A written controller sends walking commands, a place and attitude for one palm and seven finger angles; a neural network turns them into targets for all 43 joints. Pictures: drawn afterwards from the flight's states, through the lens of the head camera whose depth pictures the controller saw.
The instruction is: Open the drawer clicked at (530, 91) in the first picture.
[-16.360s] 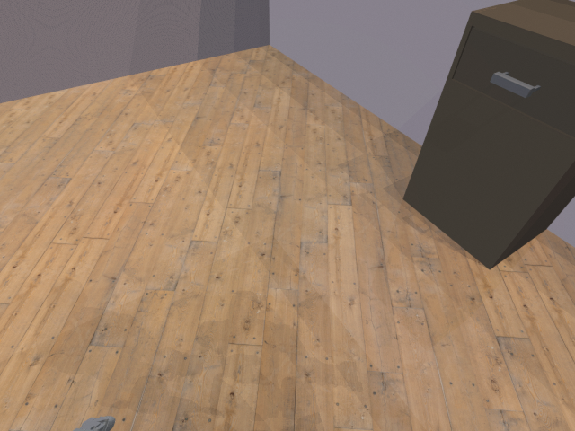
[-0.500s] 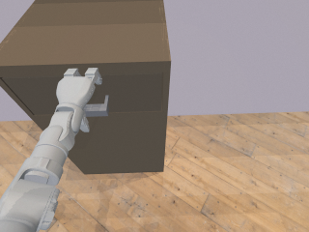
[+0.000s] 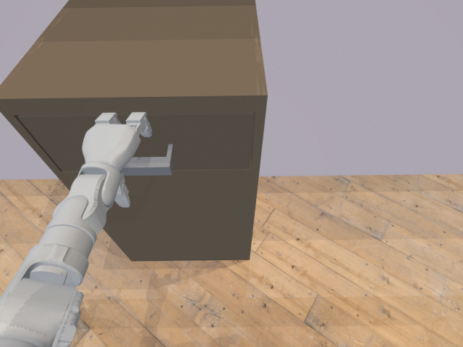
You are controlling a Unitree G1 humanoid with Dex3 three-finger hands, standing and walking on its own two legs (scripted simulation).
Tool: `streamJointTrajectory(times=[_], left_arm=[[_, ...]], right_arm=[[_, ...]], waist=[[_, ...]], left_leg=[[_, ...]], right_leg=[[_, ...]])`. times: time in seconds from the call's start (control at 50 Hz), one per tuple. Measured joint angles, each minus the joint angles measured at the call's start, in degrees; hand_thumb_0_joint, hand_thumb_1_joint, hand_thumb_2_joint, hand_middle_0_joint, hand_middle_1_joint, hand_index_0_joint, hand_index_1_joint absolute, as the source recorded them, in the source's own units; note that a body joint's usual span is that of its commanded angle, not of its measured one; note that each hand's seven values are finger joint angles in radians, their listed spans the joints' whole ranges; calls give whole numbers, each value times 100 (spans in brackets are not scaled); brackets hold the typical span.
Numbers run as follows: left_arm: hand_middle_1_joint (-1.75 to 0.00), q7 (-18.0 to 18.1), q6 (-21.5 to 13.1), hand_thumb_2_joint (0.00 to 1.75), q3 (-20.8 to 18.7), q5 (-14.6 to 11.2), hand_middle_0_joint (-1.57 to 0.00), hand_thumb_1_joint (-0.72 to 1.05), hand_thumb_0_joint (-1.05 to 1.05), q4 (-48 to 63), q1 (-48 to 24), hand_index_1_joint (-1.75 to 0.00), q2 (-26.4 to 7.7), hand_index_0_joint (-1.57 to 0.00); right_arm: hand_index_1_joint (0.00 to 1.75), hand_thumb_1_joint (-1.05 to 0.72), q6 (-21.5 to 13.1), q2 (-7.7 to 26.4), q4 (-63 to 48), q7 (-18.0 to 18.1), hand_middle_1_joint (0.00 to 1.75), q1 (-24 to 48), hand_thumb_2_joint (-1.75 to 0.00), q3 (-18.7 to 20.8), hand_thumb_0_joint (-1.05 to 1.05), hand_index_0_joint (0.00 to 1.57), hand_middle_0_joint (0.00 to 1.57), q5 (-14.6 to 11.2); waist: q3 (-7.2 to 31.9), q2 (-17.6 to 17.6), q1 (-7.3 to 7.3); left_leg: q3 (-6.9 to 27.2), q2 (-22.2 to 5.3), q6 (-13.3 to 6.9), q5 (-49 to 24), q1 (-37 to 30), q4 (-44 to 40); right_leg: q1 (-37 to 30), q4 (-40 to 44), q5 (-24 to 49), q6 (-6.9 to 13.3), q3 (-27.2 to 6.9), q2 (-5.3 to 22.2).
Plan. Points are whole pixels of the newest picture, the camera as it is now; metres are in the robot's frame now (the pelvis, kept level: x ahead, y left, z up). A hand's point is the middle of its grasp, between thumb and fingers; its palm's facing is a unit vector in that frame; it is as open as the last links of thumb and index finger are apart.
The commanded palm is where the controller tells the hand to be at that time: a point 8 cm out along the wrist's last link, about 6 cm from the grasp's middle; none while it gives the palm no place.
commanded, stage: move the hooked fingers above the handle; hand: left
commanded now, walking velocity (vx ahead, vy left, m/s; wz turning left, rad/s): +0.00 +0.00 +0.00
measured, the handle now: (143, 157) +0.49 +0.21 +0.00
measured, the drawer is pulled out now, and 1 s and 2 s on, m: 0.00 0.00 0.00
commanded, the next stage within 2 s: none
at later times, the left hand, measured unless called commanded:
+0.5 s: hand (134, 155) +0.45 +0.21 +0.06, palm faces +0.05 -0.04 -1.00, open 13.8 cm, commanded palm +0.42 +0.23 +0.12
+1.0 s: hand (130, 149) +0.45 +0.21 +0.08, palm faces +0.08 -0.02 -1.00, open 13.8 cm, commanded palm +0.42 +0.23 +0.12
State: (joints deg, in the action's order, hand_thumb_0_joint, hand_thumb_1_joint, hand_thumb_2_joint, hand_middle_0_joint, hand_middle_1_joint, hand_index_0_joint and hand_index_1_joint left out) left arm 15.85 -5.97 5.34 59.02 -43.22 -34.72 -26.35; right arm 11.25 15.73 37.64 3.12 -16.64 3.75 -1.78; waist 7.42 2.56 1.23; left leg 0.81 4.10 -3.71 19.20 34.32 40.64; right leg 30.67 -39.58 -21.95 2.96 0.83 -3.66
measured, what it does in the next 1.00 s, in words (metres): stands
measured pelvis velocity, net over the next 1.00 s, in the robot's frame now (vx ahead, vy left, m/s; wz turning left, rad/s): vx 0.00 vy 0.00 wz -0.04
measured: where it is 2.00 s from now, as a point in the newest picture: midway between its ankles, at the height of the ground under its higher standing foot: outside the picture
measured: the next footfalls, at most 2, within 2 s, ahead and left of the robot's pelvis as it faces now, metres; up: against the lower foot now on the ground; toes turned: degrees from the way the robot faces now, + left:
none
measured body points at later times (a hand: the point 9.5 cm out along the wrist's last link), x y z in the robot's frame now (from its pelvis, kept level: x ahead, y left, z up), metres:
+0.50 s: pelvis +0.00 +0.01 +0.00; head +0.06 -0.01 +0.45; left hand +0.44 +0.21 +0.11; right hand +0.07 -0.25 -0.14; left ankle +0.00 +0.08 -0.71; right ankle -0.03 -0.09 -0.71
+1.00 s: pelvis +0.00 +0.00 +0.00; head +0.05 -0.02 +0.45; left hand +0.44 +0.21 +0.13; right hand +0.10 -0.27 -0.13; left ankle +0.00 +0.08 -0.71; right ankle -0.03 -0.09 -0.71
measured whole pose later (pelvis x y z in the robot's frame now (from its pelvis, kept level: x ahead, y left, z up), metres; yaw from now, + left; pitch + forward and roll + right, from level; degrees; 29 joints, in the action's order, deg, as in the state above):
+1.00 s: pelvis +0.00 +0.00 +0.00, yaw -2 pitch +13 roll +0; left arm 16.7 0.6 3.9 59.9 -44.5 -35.7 -24.8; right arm 12.2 14.2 36.2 3.4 -13.9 1.8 -1.7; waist 7.6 2.8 1.7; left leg -1.2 3.4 -3.6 18.7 32.0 38.2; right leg 29.4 -38.3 -21.2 3.0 -1.3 -4.2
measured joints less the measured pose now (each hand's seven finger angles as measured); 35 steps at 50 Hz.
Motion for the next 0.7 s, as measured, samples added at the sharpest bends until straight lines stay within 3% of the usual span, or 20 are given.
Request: streamJointTrajectory(times=[0.06, 0.16, 0.24, 0.3, 0.36, 0.44, 0.5, 0.56, 0.64, 0.7], left_arm=[[-120, 127, 504, 30, 22, -13, -32, -50, 0, -348, -293, -120, -6, -32], [-120, -231, 1135, 30, 286, -194, -32, -49, 0, -560, -484, -123, 135, -33], [-120, -681, 1005, 30, 527, -288, -32, -49, 0, -611, -474, -123, 296, -33], [-120, -832, 629, 30, 479, -243, -32, -49, 0, -491, -352, -122, 387, -32], [-120, -654, 192, 30, 226, -72, -32, -49, 0, -249, -162, -121, 388, -32], [-122, -171, 23, 30, -19, 92, -36, -49, 0, -88, -76, -121, 275, -32], [-123, 120, 364, 30, -118, 146, -38, -49, 0, -193, -86, -120, 251, -32], [-123, 129, 696, 30, -130, 59, -37, -49, 0, -293, -70, -122, 168, -34], [-121, -223, 1102, 30, 2, -158, -35, -49, 0, -375, -84, -122, 73, -34], [-121, -599, 1120, 30, 312, -294, -34, -49, 0, -238, -101, -121, 82, -33]], right_arm=[[30, -91, 2, -7, 29, -59, 30, 73, -90, -16, 1, 21, 20, -13], [30, -91, 87, -63, -6, -133, 30, -23, -90, -30, 1, 21, 20, -46], [30, -91, 157, -134, -10, -105, 30, -64, -90, -118, 1, 21, 20, -54], [30, -91, 158, -192, -93, -71, 30, -49, -90, -178, 1, 21, 20, -42], [30, -91, 132, -224, -190, -36, 30, -35, -90, -198, 1, 21, 21, -6], [30, -91, 79, -215, -200, -33, 30, -15, -90, -165, 1, 21, 20, 50], [30, -91, 94, -183, -107, -64, 30, 21, -90, -154, 1, 21, 20, 56], [30, -91, 137, -174, -17, -63, 30, 29, -90, -154, 1, 21, 20, 15], [30, -91, 165, -169, 21, -52, 30, -36, -90, -135, 1, 21, 20, -71], [30, -91, 143, -148, 2, -42, 30, -89, -90, -95, 1, 21, 21, -87]], waist=[[30, 20, 40], [111, 93, 38], [104, 72, 73], [50, 17, 133], [32, -14, 170], [24, 32, 149], [31, 96, 95], [58, 131, 48], [87, 121, 28], [68, 80, 25]], left_leg=[[-11, 6, -10, -9, 64, 3], [-10, 13, -41, -35, -87, -130], [-2, 32, -68, -32, -285, -208], [-39, 26, -76, -22, -320, -212], [-113, 6, -77, 3, -238, -163], [-177, -11, -75, 33, -57, -69], [-201, -17, -78, 24, 0, -70], [-207, -26, -76, -7, -68, -159], [-137, -20, -62, -53, -286, -309], [-37, 4, -48, -74, -436, -369]], right_leg=[[65, -4, 10, -15, -9, 7], [-108, 178, 63, -49, -24, 15], [-315, 271, 62, -70, -25, 32], [-333, 259, 58, -71, -62, 28], [-215, 173, 42, -72, -131, 13], [-6, 45, 15, -76, -185, 0], [64, 33, 24, -84, -208, -4], [1, 120, 61, -85, -222, -12], [-249, 309, 107, -69, -168, -9], [-446, 418, 117, -54, -74, 9]])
